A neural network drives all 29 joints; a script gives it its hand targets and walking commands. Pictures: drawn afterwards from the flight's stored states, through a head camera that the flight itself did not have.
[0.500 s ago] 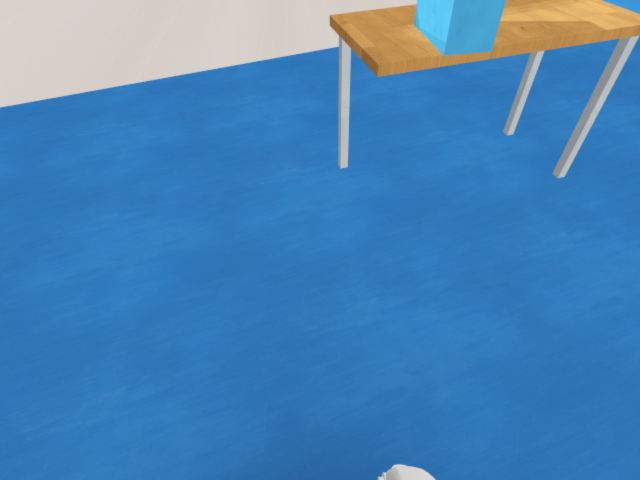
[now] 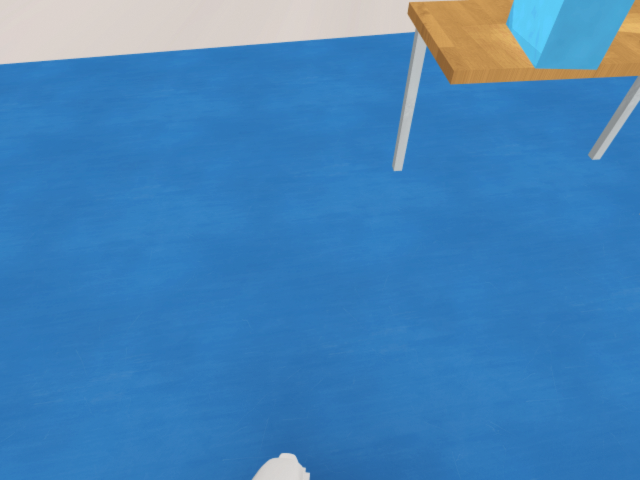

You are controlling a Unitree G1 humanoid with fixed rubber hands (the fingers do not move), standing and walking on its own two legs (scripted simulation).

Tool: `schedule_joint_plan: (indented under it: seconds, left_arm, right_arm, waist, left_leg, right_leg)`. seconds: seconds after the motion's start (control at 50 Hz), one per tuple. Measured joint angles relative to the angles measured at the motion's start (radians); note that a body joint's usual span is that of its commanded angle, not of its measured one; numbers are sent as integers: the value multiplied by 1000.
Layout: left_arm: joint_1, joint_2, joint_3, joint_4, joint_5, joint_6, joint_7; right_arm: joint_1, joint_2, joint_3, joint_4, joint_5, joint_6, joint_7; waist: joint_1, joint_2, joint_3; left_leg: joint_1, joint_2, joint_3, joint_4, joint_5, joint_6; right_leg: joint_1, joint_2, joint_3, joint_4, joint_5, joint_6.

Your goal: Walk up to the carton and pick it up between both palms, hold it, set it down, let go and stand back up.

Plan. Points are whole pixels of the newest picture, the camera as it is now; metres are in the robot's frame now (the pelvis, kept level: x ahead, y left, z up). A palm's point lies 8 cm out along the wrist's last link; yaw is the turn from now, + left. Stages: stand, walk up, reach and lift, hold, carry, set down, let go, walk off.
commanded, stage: walk up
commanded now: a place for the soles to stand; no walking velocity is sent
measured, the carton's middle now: (566, 1) +1.29 -0.53 +0.10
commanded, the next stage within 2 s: none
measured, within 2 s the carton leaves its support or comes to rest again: neither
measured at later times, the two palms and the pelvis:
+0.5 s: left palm (211, 427) +0.21 +0.20 -0.09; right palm out of the picture +0.16 -0.43 -0.11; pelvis +0.12 -0.11 -0.01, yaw +2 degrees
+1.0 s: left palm (256, 378) +0.29 +0.15 -0.11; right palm out of the picture +0.25 -0.49 -0.11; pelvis +0.21 -0.17 -0.02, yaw +3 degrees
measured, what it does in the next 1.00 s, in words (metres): walks ahead: right foot, then left foot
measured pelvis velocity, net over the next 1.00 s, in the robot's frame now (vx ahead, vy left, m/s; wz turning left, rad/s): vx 0.21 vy -0.17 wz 0.04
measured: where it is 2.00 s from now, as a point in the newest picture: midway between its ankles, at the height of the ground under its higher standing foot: (436, 429)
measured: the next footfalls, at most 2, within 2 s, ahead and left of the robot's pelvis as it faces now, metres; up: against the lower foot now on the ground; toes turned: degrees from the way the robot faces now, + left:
right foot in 0.30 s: +0.19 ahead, -0.17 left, +0.00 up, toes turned -4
left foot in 0.70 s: +0.30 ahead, +0.04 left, +0.00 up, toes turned +4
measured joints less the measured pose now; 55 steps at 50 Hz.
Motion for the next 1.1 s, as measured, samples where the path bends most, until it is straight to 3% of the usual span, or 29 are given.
schedule_joint_plan:
  seconds: [0.1, 0.16, 0.26, 0.32, 0.42, 0.52, 0.68, 0.72, 0.74, 0.84, 0.92, 1.0, 1.04, 1.1]
  left_arm:
    - [-8, 1, 9, -1, 0, 20, 0]
    - [-38, 3, 27, -2, 0, 20, -8]
    - [-86, 5, 53, -2, 0, 20, -26]
    - [-92, 5, 62, -2, 0, 6, -30]
    - [-92, -3, 17, -2, 0, 2, -25]
    - [-80, -5, 5, -2, 0, 2, -4]
    - [-47, -5, 4, -2, 0, 4, 5]
    - [-40, -5, 5, -1, 0, 10, 7]
    - [-39, -5, 4, 0, 0, 16, 8]
    - [-40, -3, 22, -1, 0, 41, 5]
    - [-54, 9, 53, -2, 0, 41, -15]
    - [-57, 18, 81, -2, 0, 40, -32]
    - [-58, 19, 87, -1, 0, 38, -33]
    - [-56, 13, 54, -2, 0, 38, -29]
  right_arm:
    - [3, 0, 5, -1, 0, -6, -7]
    - [12, 0, 5, -1, 0, -6, -12]
    - [29, 0, 6, -1, 0, -6, -20]
    - [30, 0, 6, 2, 0, 4, -23]
    - [30, 0, 12, 34, 0, 33, -27]
    - [31, -1, 12, 40, 0, 33, -27]
    - [18, -1, 12, 40, 0, 30, -27]
    - [18, -1, 12, 37, 0, 13, -31]
    - [17, -1, 11, 32, 0, 3, -35]
    - [18, -1, 11, 25, 0, 0, -42]
    - [17, -1, 11, 25, 0, 3, -48]
    - [17, -1, 11, 26, 0, 7, -48]
    - [16, 0, 11, 33, 0, 29, -50]
    - [17, -1, 12, 49, 0, 52, -56]
  waist:
    - [-57, -27, 2]
    - [-81, -50, 2]
    - [-99, -66, 2]
    - [-94, -58, 7]
    - [-74, -21, 5]
    - [-49, -3, 5]
    - [-5, -3, -1]
    - [-2, -7, 4]
    - [-6, -9, 15]
    - [-62, -33, 18]
    - [-86, -58, 17]
    - [-78, -63, 13]
    - [-67, -56, 18]
    - [-48, -39, 15]
  left_leg:
    - [69, 0, 0, 18, -80, -5]
    - [89, 0, 0, 17, -102, -5]
    - [95, 19, 1, 65, -168, -5]
    - [86, 46, -10, 154, -229, -5]
    - [-47, 28, -12, 525, -221, -5]
    - [-69, 28, -14, 463, -192, -5]
    - [-64, 29, -14, 136, -188, -5]
    - [-31, 27, -13, 23, -63, -3]
    - [-25, 26, -13, 31, 0, -5]
    - [14, 29, -13, 76, -82, -8]
    - [30, 42, -12, 84, -107, -8]
    - [21, 77, -12, 134, -159, -8]
    - [-8, 85, -18, 258, -228, -8]
    - [-87, 48, -18, 514, -237, -8]
  right_leg:
    - [-126, 4, 111, 285, 7, 0]
    - [-200, -5, 160, 281, 6, 0]
    - [-256, -18, 172, 141, 10, 0]
    - [-245, -6, 159, 81, 122, 8]
    - [-186, 14, 91, 92, 40, 8]
    - [-83, 38, 41, -19, 53, -18]
    - [-18, 58, -6, -87, 27, -31]
    - [-21, 55, -10, -53, 2, -32]
    - [-32, 52, -5, 2, 0, -30]
    - [-164, 50, 107, 329, -6, -2]
    - [-228, 21, 167, 307, -8, -2]
    - [-217, -3, 174, 117, 5, 3]
    - [-218, 8, 154, 149, 40, 17]
    - [-193, 20, 115, 163, -5, 17]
